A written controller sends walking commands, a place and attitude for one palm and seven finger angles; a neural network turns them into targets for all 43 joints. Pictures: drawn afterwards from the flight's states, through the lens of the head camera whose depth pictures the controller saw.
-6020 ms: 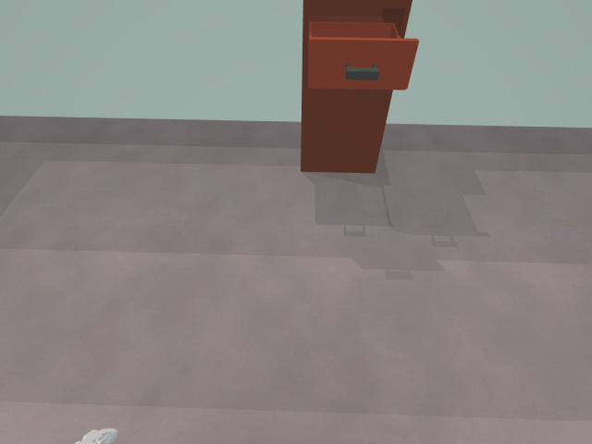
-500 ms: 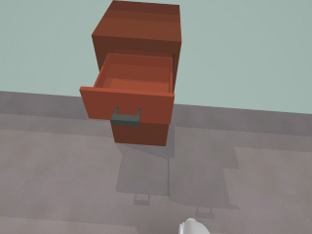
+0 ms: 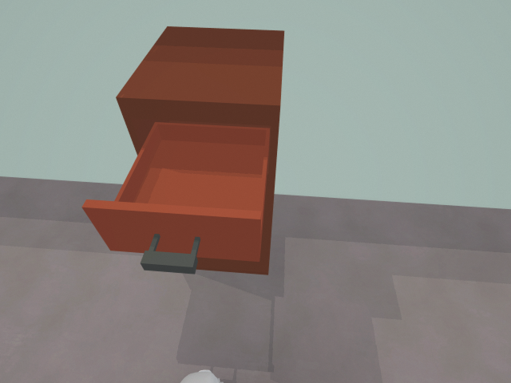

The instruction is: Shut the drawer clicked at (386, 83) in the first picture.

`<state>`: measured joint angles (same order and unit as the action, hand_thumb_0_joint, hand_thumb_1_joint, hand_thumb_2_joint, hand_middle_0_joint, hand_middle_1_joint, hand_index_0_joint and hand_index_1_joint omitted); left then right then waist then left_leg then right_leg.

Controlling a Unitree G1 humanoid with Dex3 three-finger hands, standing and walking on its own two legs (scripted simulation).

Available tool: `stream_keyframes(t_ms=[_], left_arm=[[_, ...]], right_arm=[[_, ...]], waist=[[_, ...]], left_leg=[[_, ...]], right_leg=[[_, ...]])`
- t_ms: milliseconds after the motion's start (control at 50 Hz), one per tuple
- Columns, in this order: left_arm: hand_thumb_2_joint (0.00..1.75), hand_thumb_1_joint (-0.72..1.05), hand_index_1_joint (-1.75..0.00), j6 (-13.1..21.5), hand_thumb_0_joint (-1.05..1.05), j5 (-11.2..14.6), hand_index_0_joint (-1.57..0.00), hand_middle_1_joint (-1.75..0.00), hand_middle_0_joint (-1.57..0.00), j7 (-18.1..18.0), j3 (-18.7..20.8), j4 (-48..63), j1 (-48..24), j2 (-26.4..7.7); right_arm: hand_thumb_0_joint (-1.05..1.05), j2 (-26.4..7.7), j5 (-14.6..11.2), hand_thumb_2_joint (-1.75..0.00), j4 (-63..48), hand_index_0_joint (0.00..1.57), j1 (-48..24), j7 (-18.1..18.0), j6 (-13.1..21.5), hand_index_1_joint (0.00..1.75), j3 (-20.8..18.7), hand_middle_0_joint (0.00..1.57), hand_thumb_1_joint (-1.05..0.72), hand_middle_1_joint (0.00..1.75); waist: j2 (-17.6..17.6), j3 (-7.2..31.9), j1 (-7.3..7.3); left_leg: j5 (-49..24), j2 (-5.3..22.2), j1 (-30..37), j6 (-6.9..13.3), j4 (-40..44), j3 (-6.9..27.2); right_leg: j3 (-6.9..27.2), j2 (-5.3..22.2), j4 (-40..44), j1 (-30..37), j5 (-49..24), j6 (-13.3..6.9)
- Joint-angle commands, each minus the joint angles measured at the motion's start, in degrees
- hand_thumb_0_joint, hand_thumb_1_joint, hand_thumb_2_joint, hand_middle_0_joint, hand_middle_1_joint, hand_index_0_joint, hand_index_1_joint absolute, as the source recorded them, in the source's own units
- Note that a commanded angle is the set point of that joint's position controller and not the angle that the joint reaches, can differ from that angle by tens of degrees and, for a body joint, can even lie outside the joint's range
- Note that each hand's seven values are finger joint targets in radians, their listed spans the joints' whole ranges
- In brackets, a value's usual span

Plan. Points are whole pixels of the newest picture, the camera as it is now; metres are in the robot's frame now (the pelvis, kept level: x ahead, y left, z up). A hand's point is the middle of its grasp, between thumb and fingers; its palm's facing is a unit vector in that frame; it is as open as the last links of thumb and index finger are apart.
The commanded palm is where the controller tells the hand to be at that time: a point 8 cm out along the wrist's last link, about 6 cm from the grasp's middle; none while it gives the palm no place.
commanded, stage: come to a stop and stand still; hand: left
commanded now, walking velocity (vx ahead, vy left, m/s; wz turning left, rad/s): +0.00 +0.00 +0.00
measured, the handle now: (173, 251) +0.37 +0.20 -0.07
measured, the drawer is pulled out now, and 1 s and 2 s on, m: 0.29 0.29 0.29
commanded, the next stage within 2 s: look again from close up in 1.52 s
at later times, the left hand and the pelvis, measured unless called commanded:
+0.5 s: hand out of the picture +0.04 +0.20 -0.18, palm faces +0.03 -0.97 -0.26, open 7.4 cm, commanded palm none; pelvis +0.02 +0.00 -0.01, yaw -2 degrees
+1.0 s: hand out of the picture -0.02 +0.16 -0.17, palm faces +0.04 -0.97 -0.25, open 7.4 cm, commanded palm none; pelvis +0.00 -0.02 +0.00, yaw -1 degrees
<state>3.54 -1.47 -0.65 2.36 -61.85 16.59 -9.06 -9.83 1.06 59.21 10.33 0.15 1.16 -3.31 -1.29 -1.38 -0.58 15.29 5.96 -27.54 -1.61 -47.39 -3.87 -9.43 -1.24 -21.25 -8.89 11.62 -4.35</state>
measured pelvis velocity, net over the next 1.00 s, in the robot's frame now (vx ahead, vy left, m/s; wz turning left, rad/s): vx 0.00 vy -0.02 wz -0.02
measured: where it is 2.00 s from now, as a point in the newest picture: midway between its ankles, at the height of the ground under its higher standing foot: outside the picture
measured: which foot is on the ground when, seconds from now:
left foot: up 0.00-0.10, down 0.12-0.58, up 0.60-1.00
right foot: down 0.00-0.22, up 0.24-0.54, down 0.56-1.00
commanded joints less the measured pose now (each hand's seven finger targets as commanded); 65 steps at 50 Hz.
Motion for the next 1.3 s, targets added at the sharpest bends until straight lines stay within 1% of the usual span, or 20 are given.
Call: stream_keyframes(t_ms=[0, 60, 120, 160, 260, 380, 440, 500, 540, 560, 640, 780, 900, 920, 980, 1040, 1060, 1100, 1160, 1280], left_arm=[[0.9, 0.9, -0.3, 0.7, 0.0, 0.2, -0.2, -0.3, -0.2, -0.3, 1.1, 0.3, 5.2, -7.5], [0.9, 0.9, -0.3, -0.4, 0.0, 0.6, -0.2, -0.3, -0.2, -0.9, 0.2, -0.8, 4.4, -5.5], [0.9, 0.9, -0.3, -1.7, 0.0, 0.7, -0.2, -0.3, -0.2, -2.2, -1.1, -1.5, 8.4, -1.8], [0.9, 0.9, -0.3, -2.9, 0.0, 1.0, -0.2, -0.3, -0.2, -2.3, -1.3, -2.5, 8.8, -2.7], [0.9, 0.9, -0.3, -5.2, 0.0, 0.3, -0.2, -0.3, -0.2, -2.0, 0.0, -0.7, 7.6, -4.6], [0.9, 0.9, -0.3, -6.3, 0.0, 0.4, -0.2, -0.3, -0.2, -1.6, 1.5, 3.0, 5.1, -2.5], [0.9, 0.9, -0.3, -5.8, 0.0, 0.4, -0.2, -0.3, -0.2, -1.3, 0.9, 3.1, 5.4, -1.6], [0.9, 0.9, -0.3, -4.2, 0.0, 0.0, -0.2, -0.3, -0.2, -1.3, 0.4, -0.1, 10.7, -2.9], [0.9, 0.9, -0.3, -3.7, 0.0, -0.2, -0.2, -0.3, -0.2, -1.3, 0.8, 2.3, 4.8, -10.5], [0.9, 0.9, -0.3, -3.4, 0.0, -0.1, -0.2, -0.3, -0.2, -1.5, 1.3, 3.5, 2.1, -12.1], [0.9, 0.9, -0.3, -2.4, 0.0, 0.3, -0.2, -0.3, -0.2, -1.1, 1.2, 4.3, -1.4, -10.0], [0.9, 0.9, -0.3, -2.3, 0.0, 0.2, -0.2, -0.3, -0.2, -2.1, 2.1, 2.2, 5.8, -9.6], [0.9, 0.9, -0.3, -2.9, 0.0, -0.1, -0.2, -0.3, -0.2, -2.1, 2.0, 1.5, 3.4, -9.7], [0.9, 0.9, -0.3, -1.0, 0.0, -0.5, -0.2, -0.3, -0.2, -4.0, 0.6, 1.4, 7.4, -9.6], [0.9, 0.9, -0.3, -1.1, 0.0, 0.4, -0.2, -0.3, -0.2, -3.1, 0.7, 5.6, 1.7, -10.4], [0.9, 0.9, -0.3, -1.7, 0.0, 0.4, -0.2, -0.3, -0.2, -2.9, -0.3, 5.4, 5.0, -6.1], [0.9, 0.9, -0.3, -2.4, 0.0, 0.2, -0.2, -0.3, -0.2, -2.9, -0.6, 5.3, 3.6, -6.4], [0.9, 0.9, -0.3, -3.5, 0.0, 0.3, -0.2, -0.3, -0.2, -2.5, -1.0, 5.5, 3.3, -6.3], [0.9, 0.9, -0.3, -3.6, 0.0, 0.1, -0.2, -0.3, -0.2, -1.8, -1.5, 6.1, 3.1, -6.7], [0.9, 0.9, -0.3, -3.7, 0.0, 0.1, -0.2, -0.3, -0.2, -1.4, -1.6, 7.1, 2.6, -7.2]], right_arm=[[0.0, -0.8, -0.1, -0.9, -2.4, 0.2, -0.5, 0.4, 0.6, 0.3, 0.5, 0.2, -0.9, 0.3], [0.0, -0.5, -0.4, -0.9, -0.2, 0.2, 1.8, -0.7, 0.9, 0.3, 1.5, 0.2, -0.9, 0.3], [0.0, -6.3, -0.4, -0.9, 1.3, 0.2, 5.3, -1.8, 0.9, 0.3, 0.8, 0.2, -0.9, 0.3], [0.0, -6.5, -1.1, -0.9, 1.5, 0.2, 2.7, -2.8, 0.4, 0.3, 1.2, 0.2, -0.9, 0.3], [0.0, -8.1, -0.9, -0.9, 1.0, 0.2, 3.2, -4.2, -0.8, 0.3, -0.4, 0.2, -0.9, 0.3], [0.0, -8.1, 0.1, -0.9, -2.0, 0.2, 0.0, -3.4, -1.6, 0.3, -1.7, 0.2, -0.9, 0.3], [0.0, -8.0, 0.5, -0.9, -1.9, 0.2, -1.0, -2.4, -1.8, 0.3, -1.7, 0.2, -0.9, 0.3], [0.0, -5.6, 0.0, -0.9, -0.7, 0.2, -0.6, -1.4, -2.2, 0.3, -1.1, 0.2, -0.9, 0.3], [0.0, -1.2, -0.5, -0.9, -2.4, 0.2, -0.4, -0.4, -3.0, 0.3, 0.0, 0.2, -0.9, 0.3], [0.0, -2.9, 0.1, -0.9, -3.0, 0.2, -2.7, -0.3, -3.5, 0.3, -0.3, 0.2, -0.9, 0.3], [0.0, -4.1, 0.2, -0.9, 0.4, 0.2, 4.3, 0.2, -2.5, 0.3, -0.4, 0.2, -0.9, 0.3], [0.0, -4.8, -0.2, -0.9, -1.9, 0.2, 3.1, -0.7, -2.7, 0.3, -0.3, 0.2, -0.9, 0.3], [0.0, -2.9, -0.8, -0.9, -1.3, 0.2, 4.2, -1.2, -2.3, 0.3, 0.2, 0.2, -0.9, 0.3], [0.0, -4.8, -0.3, -0.9, -5.7, 0.2, 1.6, -0.8, -1.0, 0.3, 1.0, 0.2, -0.9, 0.3], [0.0, -4.6, -0.4, -0.9, -5.7, 0.2, 8.0, -0.5, -0.9, 0.3, 1.8, 0.2, -0.9, 0.3], [0.0, -7.5, 0.1, -0.9, -6.6, 0.2, 6.9, -1.1, -0.8, 0.3, 1.9, 0.2, -0.9, 0.3], [0.0, -7.4, 0.1, -0.9, -6.1, 0.2, 6.9, -0.9, -0.4, 0.3, 2.0, 0.2, -0.9, 0.3], [0.0, -8.5, -0.1, -0.9, -6.4, 0.2, 5.0, -1.1, -0.6, 0.3, 2.2, 0.2, -0.9, 0.3], [0.0, -8.1, -0.2, -0.9, -7.5, 0.2, 3.5, -1.0, -0.8, 0.3, 2.2, 0.2, -0.9, 0.3], [0.0, -9.0, -0.1, -0.9, -6.8, 0.2, 4.2, -1.0, -0.2, 0.3, 2.5, 0.2, -0.9, 0.3]], waist=[[6.3, -2.3, -1.32], [5.8, -0.5, 0.33], [-2.0, 3.6, 0.11], [-9.1, 2.7, -0.48], [-6.2, 2.8, 0.36], [-4.2, 6.2, -0.03], [-9.3, 5.1, -0.04], [-2.7, 2.7, -2.46], [13.8, -4.5, -0.91], [16.5, -7.7, -1.96], [8.5, -7.1, 0.21], [10.1, -0.7, -2.86], [12.0, 1.4, -1.5], [7.2, 1.4, -0.76], [4.7, 7.1, 2.39], [3.8, 2.3, 0.39], [-6.2, 1.0, 0.84], [-8.1, -3.5, 0.01], [-0.5, -6.8, 0.02], [-2.0, -3.6, -0.08]], left_leg=[[0.8, -0.9, 3.2, 0.1, 7.4, 0.1], [-9.1, -2.5, 15.4, 0.0, 20.8, 0.4], [-42.8, 8.2, 27.0, 4.7, 20.6, 6.2], [-46.4, 10.3, 23.9, 7.2, 24.4, 9.0], [-50.0, 14.9, 24.1, 12.7, 27.9, 12.5], [-29.9, 13.2, 18.3, 13.0, 28.4, 9.6], [-7.3, 11.3, 13.5, 10.8, 31.8, 10.2], [12.5, 3.2, 4.5, 4.4, 28.2, 6.0], [10.4, -3.8, 4.3, -0.1, 15.0, 0.3], [8.9, -3.5, 4.2, 0.3, 9.3, 2.2], [2.9, -3.8, 3.0, 0.4, 2.8, 3.2], [6.9, -3.9, -1.1, -1.3, 0.0, 3.7], [4.8, -5.3, 10.4, -0.6, 13.3, 1.9], [7.2, -6.8, 9.5, -0.7, 9.8, 0.9], [-0.7, -4.5, 16.2, 2.0, 20.1, 1.9], [-16.1, 1.8, 15.4, 3.7, 17.8, 4.8], [-19.0, 1.7, 14.4, 3.7, 20.2, 6.6], [-14.6, 2.6, 10.4, 5.5, 24.9, 9.6], [1.3, 0.3, 7.4, 5.1, 27.8, 9.2], [2.4, 0.8, 10.4, 5.0, 31.4, 10.4]], right_leg=[[12.9, 18.0, 8.8, 0.2, -13.7, -5.8], [9.2, 13.4, 1.3, -0.8, -23.8, -2.1], [7.0, 7.0, -3.2, -5.2, -3.9, 3.4], [5.2, 5.9, -4.6, -2.8, 4.7, 5.5], [8.9, 4.8, -25.0, -10.1, 19.6, 5.5], [10.2, 4.0, -34.4, -12.5, 17.1, 5.9], [7.6, 4.4, -22.6, -6.7, 15.7, 5.0], [6.3, 3.9, -0.8, 5.8, 5.8, 4.6], [27.3, 20.3, 16.6, -9.4, 31.1, -1.4], [32.1, 21.6, 19.7, -14.7, 31.1, -2.4], [20.9, 17.1, 12.2, -6.7, 9.6, -2.4], [19.2, 19.9, 3.2, 7.9, -24.5, -5.4], [17.8, 17.4, 1.5, 2.9, -22.6, -4.3], [21.8, 16.6, -4.2, 4.6, -47.2, -1.9], [13.2, 11.9, -8.7, 1.1, -19.9, 0.2], [10.8, 7.9, -6.9, -4.0, -8.4, 1.4], [9.8, 7.3, -9.0, -3.7, -4.2, 1.9], [7.2, 4.1, -9.5, -3.6, 7.3, 3.4], [8.9, 5.0, -5.9, -4.5, 5.5, 3.0], [8.7, 5.3, -6.2, -3.7, 3.9, 3.5]])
